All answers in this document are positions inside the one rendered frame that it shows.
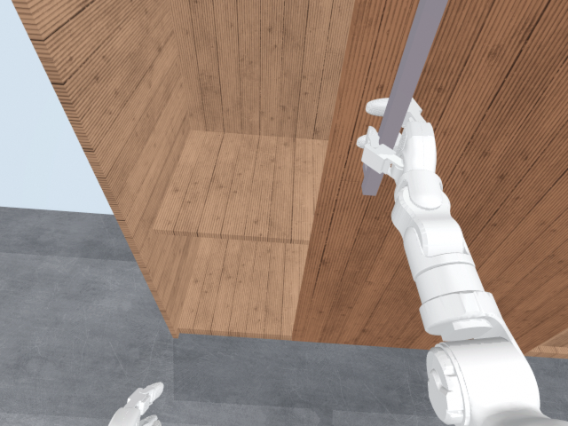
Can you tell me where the handle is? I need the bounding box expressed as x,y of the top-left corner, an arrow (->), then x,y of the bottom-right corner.
361,0 -> 448,196

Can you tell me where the wardrobe door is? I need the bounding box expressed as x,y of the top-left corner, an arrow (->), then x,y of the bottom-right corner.
540,328 -> 568,348
292,0 -> 568,354

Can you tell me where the left robot hand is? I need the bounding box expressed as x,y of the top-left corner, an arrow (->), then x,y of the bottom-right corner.
108,382 -> 163,426

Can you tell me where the right robot hand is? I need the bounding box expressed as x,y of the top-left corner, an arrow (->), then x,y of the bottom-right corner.
357,98 -> 437,185

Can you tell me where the robot right forearm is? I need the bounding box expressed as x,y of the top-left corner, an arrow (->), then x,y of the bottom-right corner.
391,170 -> 540,407

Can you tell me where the right robot upper arm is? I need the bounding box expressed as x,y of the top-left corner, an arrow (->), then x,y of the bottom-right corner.
426,337 -> 568,426

